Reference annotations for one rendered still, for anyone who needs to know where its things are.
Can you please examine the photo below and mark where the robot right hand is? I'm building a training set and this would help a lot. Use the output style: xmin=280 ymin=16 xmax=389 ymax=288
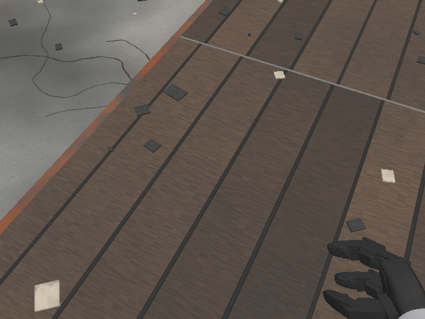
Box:
xmin=323 ymin=237 xmax=425 ymax=319

